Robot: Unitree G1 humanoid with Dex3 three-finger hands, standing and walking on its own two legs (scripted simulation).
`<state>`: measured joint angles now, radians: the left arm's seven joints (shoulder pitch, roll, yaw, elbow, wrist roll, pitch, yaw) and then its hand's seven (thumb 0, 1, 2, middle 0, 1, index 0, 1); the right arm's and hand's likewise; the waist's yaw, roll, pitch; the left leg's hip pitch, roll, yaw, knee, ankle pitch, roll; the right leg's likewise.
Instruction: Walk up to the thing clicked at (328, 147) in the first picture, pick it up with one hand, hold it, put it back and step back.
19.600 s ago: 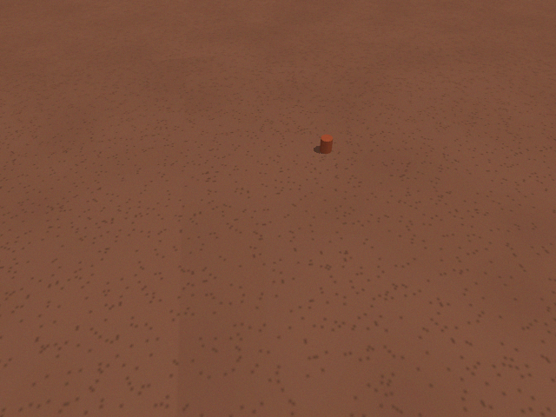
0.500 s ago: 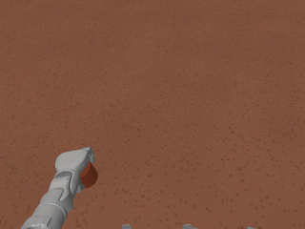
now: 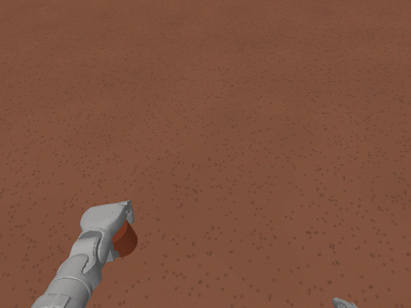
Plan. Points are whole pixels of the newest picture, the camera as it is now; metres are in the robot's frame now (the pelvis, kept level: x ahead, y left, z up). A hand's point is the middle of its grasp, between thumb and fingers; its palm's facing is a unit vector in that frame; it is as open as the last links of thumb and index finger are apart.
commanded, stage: hold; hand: left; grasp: from above
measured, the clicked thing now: (117, 235) +0.32 +0.22 -0.09
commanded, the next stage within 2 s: crouch in 1.56 s
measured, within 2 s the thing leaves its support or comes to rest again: neither
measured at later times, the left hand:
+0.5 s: hand (110, 236) +0.30 +0.22 -0.04, palm faces -0.45 -0.06 -0.89, open 10.2 cm
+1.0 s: hand (108, 240) +0.29 +0.21 -0.02, palm faces -0.44 -0.06 -0.90, open 10.2 cm
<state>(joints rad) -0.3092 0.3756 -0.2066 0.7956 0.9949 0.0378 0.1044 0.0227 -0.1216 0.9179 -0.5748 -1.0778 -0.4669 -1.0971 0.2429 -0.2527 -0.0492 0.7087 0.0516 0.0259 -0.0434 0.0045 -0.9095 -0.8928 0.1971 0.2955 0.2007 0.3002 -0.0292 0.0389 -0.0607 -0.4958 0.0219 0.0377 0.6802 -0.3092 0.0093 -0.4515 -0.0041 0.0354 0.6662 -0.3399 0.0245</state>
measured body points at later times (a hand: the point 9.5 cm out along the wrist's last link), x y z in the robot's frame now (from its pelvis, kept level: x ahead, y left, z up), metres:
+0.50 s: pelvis +0.00 +0.00 +0.01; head +0.02 -0.02 +0.46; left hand +0.32 +0.22 +0.01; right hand +0.12 -0.27 -0.11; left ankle +0.02 +0.11 -0.72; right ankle +0.00 -0.14 -0.72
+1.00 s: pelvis -0.01 -0.01 +0.02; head +0.00 -0.03 +0.47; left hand +0.30 +0.21 +0.03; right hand +0.14 -0.26 -0.10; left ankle +0.02 +0.11 -0.72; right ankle +0.00 -0.14 -0.72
